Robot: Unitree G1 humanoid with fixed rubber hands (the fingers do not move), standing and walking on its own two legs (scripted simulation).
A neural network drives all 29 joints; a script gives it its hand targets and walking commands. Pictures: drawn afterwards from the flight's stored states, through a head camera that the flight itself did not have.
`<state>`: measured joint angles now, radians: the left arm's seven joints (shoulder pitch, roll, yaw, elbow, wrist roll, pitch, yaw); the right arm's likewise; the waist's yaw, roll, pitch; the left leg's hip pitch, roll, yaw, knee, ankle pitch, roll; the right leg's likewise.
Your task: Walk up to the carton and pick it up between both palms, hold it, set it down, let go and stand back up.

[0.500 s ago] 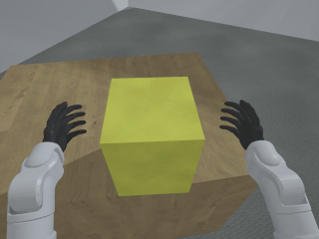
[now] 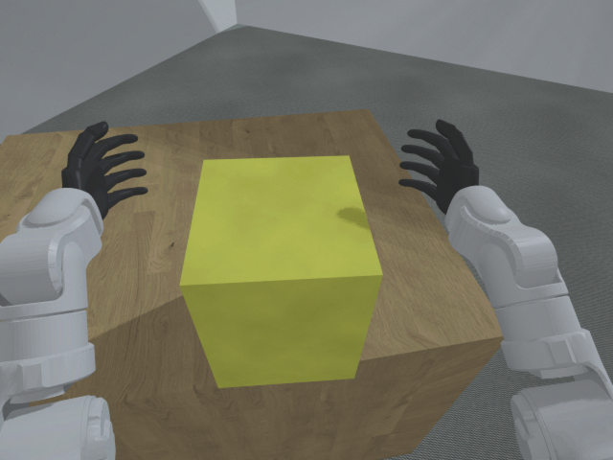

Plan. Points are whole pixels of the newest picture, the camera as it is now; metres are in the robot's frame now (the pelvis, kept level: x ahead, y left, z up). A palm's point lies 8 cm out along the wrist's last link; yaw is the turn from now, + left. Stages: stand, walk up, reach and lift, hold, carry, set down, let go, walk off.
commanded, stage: reach and lift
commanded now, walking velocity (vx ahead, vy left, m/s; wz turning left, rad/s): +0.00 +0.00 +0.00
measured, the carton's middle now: (282, 274) +0.36 +0.03 +0.06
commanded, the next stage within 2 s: none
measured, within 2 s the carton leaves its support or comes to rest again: neither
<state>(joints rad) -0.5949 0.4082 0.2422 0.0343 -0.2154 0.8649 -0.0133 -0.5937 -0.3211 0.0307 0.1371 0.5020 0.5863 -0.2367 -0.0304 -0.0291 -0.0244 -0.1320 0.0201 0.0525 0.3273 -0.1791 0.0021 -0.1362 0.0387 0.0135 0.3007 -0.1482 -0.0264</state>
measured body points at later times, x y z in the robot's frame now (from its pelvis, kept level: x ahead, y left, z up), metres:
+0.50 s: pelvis +0.00 +0.01 +0.00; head -0.02 +0.03 +0.45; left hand +0.39 +0.25 +0.18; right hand +0.40 -0.16 +0.18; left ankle +0.00 +0.11 -0.75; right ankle +0.01 -0.10 -0.75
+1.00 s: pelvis +0.00 +0.01 +0.00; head +0.00 +0.02 +0.45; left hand +0.39 +0.23 +0.11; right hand +0.39 -0.14 +0.11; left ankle +0.00 +0.11 -0.75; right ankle +0.01 -0.10 -0.75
